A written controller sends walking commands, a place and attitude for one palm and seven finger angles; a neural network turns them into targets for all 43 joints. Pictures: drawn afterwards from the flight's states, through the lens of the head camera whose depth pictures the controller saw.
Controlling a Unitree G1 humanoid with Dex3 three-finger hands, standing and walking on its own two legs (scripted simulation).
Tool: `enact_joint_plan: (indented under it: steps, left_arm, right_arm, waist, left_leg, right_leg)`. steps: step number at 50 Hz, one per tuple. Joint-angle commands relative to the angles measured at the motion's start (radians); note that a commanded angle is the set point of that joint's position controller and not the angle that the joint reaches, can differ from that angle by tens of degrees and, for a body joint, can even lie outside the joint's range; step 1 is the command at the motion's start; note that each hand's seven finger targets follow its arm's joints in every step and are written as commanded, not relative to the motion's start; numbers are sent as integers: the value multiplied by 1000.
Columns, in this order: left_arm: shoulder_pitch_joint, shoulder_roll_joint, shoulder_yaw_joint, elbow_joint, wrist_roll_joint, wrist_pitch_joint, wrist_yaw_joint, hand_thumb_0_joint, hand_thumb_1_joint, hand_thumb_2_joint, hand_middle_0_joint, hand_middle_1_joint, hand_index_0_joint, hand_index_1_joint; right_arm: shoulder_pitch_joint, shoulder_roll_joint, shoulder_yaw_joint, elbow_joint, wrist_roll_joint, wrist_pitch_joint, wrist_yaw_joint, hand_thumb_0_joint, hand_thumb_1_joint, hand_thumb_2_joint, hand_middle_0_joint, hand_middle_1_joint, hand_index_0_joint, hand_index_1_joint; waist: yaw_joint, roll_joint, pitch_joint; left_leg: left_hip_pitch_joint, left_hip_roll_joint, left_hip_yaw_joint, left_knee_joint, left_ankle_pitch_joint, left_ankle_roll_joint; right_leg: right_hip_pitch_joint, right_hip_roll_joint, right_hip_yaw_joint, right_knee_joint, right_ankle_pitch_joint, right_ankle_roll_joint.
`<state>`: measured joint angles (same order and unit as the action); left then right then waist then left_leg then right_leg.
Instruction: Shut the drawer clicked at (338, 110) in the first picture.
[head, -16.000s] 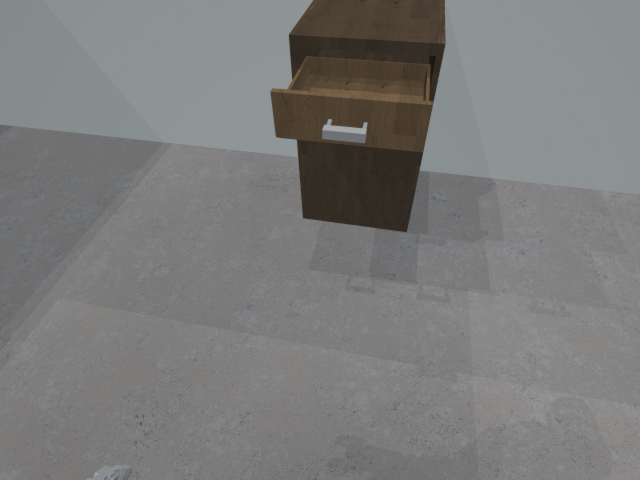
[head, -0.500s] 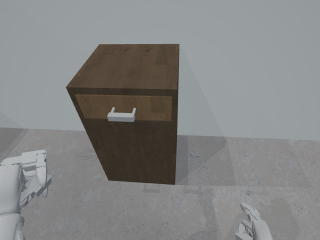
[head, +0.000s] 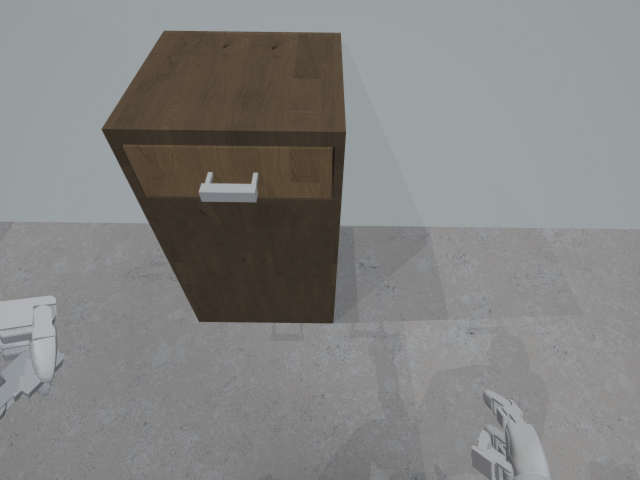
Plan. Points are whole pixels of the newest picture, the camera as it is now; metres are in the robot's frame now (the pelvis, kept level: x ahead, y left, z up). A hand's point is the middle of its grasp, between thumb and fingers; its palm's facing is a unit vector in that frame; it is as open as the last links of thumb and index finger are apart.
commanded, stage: step back with the hand held close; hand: left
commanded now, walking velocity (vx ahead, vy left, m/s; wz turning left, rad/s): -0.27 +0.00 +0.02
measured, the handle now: (230, 184) +0.67 +0.23 -0.08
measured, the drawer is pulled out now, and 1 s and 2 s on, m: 0.00 0.00 0.00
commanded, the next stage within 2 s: stop stepping back and stand still in 0.88 s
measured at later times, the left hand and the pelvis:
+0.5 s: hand out of the picture +0.11 +0.25 +0.16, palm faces +0.39 -0.81 -0.44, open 3.2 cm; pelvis -0.07 +0.01 -0.02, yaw +2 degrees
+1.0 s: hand out of the picture +0.03 +0.24 +0.17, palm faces +0.29 -0.82 -0.48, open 3.2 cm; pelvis -0.17 +0.00 -0.02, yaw +1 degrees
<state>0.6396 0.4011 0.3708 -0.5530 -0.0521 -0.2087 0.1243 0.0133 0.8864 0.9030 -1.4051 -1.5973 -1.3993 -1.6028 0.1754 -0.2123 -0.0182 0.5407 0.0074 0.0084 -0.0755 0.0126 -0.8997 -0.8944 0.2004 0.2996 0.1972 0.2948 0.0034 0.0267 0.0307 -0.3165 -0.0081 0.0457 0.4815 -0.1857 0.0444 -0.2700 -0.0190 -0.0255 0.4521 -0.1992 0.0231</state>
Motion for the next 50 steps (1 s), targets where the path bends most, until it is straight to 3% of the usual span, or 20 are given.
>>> enact_joint_plan:
  steps: [1, 5, 12, 19, 22, 24, 26, 28, 31, 34, 35, 37, 39, 40, 42, 45, 46, 48, 49, 50]
  left_arm:
    - [15, 124, 117, -190, 3, -67, 24, 0, 900, 900, -1400, -1600, -1400, -1600]
    - [-18, 134, 128, -224, 17, -84, 30, 0, 900, 900, -1400, -1600, -1400, -1600]
    - [-60, 120, 120, -226, 31, -110, 40, 0, 900, 900, -1400, -1600, -1400, -1600]
    - [-47, 134, 128, -216, 26, -136, 52, 0, 900, 900, -1400, -1600, -1400, -1600]
    - [-48, 140, 127, -224, 20, -141, 56, 0, 900, 900, -1400, -1600, -1400, -1600]
    - [-44, 143, 136, -236, 26, -146, 60, 0, 900, 900, -1400, -1600, -1400, -1600]
    - [-28, 147, 160, -277, 38, -151, 56, 0, 900, 900, -1400, -1600, -1400, -1600]
    - [-38, 176, 190, -306, 41, -155, 48, 0, 900, 900, -1400, -1600, -1400, -1600]
    - [7, 140, 169, -266, 29, -154, 34, 0, 900, 900, -1400, -1600, -1400, -1600]
    - [31, 143, 144, -260, -14, -159, 20, 0, 900, 900, -1400, -1600, -1400, -1600]
    - [11, 151, 143, -281, -9, -169, 19, 0, 900, 900, -1400, -1600, -1400, -1600]
    - [-93, 190, 149, -262, -9, -193, 24, 0, 900, 900, -1400, -1600, -1400, -1600]
    - [-146, 160, 91, -258, 1, -183, 23, 0, 900, 900, -1400, -1600, -1400, -1600]
    - [-124, 197, 126, -264, -3, -167, 22, 0, 900, 900, -1400, -1600, -1400, -1600]
    - [-82, 187, 127, -245, -18, -155, 7, 0, 900, 900, -1400, -1600, -1400, -1600]
    - [0, 210, 191, -228, -40, -155, -5, 0, 900, 900, -1400, -1600, -1400, -1600]
    - [35, 208, 200, -223, -48, -147, -6, 0, 900, 900, -1400, -1600, -1400, -1600]
    - [56, 195, 193, -238, -55, -142, -10, 0, 900, 900, -1400, -1600, -1400, -1600]
    - [58, 205, 183, -242, -51, -143, -8, 0, 900, 900, -1400, -1600, -1400, -1600]
    - [64, 229, 193, -277, -49, -130, 2, 0, 900, 900, -1400, -1600, -1400, -1600]
  right_arm:
    - [-79, -135, -44, -162, 1, -72, -14, 0, -900, -900, 200, 300, 200, 300]
    - [-72, -145, -45, -162, -2, -97, -18, 0, -900, -900, 200, 300, 200, 300]
    - [-56, -142, -42, -150, -13, -131, -24, 0, -900, -900, 200, 300, 200, 300]
    - [-46, -136, -47, -122, -15, -131, -15, 0, -900, -900, 200, 300, 200, 300]
    - [-43, -135, -47, -110, -13, -124, -12, 0, -900, -900, 200, 300, 200, 300]
    - [-51, -141, -47, -113, -14, -127, -14, 0, -900, -900, 200, 300, 200, 300]
    - [-75, -156, -46, -126, -14, -143, -19, 0, -900, -900, 200, 300, 200, 300]
    - [-65, -145, -58, -124, -23, -158, -18, 0, -900, -900, 200, 300, 200, 300]
    - [-65, -132, -54, -114, -34, -170, -2, 0, -900, -900, 200, 300, 200, 300]
    - [-46, -111, -51, -53, -48, -171, 15, 0, -900, -900, 200, 300, 200, 300]
    - [-30, -103, -49, -39, -53, -165, 19, 0, -900, -900, 200, 300, 200, 300]
    - [-43, -84, -36, -17, -42, -145, 17, 0, -900, -900, 200, 300, 200, 300]
    - [-60, -103, -50, -27, -15, -153, 1, 0, -900, -900, 200, 300, 200, 300]
    - [-78, -107, -45, -42, -15, -152, -6, 0, -900, -900, 200, 300, 200, 300]
    - [-92, -118, -39, -67, -11, -136, -8, 0, -900, -900, 200, 300, 200, 300]
    - [-120, -119, -42, -99, -36, -130, 3, 0, -900, -900, 200, 300, 200, 300]
    - [-116, -111, -40, -100, -40, -125, 7, 0, -900, -900, 200, 300, 200, 300]
    - [-111, -107, -46, -108, -32, -115, 17, 0, -900, -900, 200, 300, 200, 300]
    - [-91, -101, -49, -105, -15, -109, 19, 0, -900, -900, 200, 300, 200, 300]
    - [-71, -98, -55, -103, -4, -111, 20, 0, -900, -900, 200, 300, 200, 300]
  waist:
    - [-7, 34, -134]
    - [-12, 49, -116]
    - [-16, 44, -76]
    - [-24, -21, -88]
    - [-30, -28, -91]
    - [-31, 46, -93]
    - [-16, 206, -132]
    - [-8, 184, -172]
    - [-7, 183, -127]
    - [-13, 169, -159]
    - [-20, 136, -162]
    - [-23, -52, -178]
    - [-40, -138, -228]
    - [-34, -117, -238]
    - [-25, 29, -208]
    - [5, 234, -226]
    - [11, 208, -216]
    - [10, 134, -184]
    - [-4, -32, -165]
    - [-2, -212, -170]
  left_leg:
    - [-192, 116, -120, -156, -106, 26]
    - [-302, 123, -145, -163, -315, 40]
    - [-336, 121, -159, -114, -445, 39]
    - [-208, 59, -132, 34, -347, 8]
    - [-146, 59, -143, 27, -316, -3]
    - [-235, 104, -197, -70, -397, 22]
    - [-456, 237, -346, -305, -538, 78]
    - [-450, 311, -394, -324, -502, 115]
    - [-394, 290, -331, -291, -455, 100]
    - [-100, 253, -275, -237, -271, 15]
    - [-6, 209, -221, -147, -133, -7]
    - [178, 106, -67, 89, 46, -58]
    - [293, 58, -25, 120, 168, -44]
    - [321, 73, -36, 84, 265, -30]
    - [310, 133, -98, -29, 370, 1]
    - [75, 254, -254, -298, -36, 27]
    - [-31, 266, -253, -349, -196, 8]
    - [-111, 189, -151, -227, -276, -44]
    - [21, 80, -47, 64, -184, -85]
    - [157, -20, -28, 402, -158, -116]
  right_leg:
    - [217, 11, 43, 65, 151, -1]
    - [225, 15, 68, 80, 58, -3]
    - [112, 9, 115, 40, -191, -16]
    - [-61, -41, 186, -71, -230, -51]
    - [-133, -39, 151, -80, -248, -49]
    - [-54, 6, 112, 0, -232, -29]
    - [210, 111, 38, 295, -66, 1]
    - [235, 129, 65, 439, -107, -1]
    - [174, 129, 56, 363, -234, -22]
    - [34, 75, 56, 21, -318, -61]
    - [-15, 24, 120, -116, -217, -73]
    - [-191, -130, 261, -197, 52, -102]
    - [-199, -78, 135, -128, 299, -23]
    - [-183, -42, 94, -85, 360, 9]
    - [-157, 46, 44, -9, 160, 35]
    - [3, 114, 27, 131, -288, -22]
    - [79, 114, 20, 139, -333, -47]
    - [77, 67, 41, 7, -334, -82]
    - [-157, -61, 187, -165, -429, -123]
    - [-432, -246, 391, -344, -569, -195]
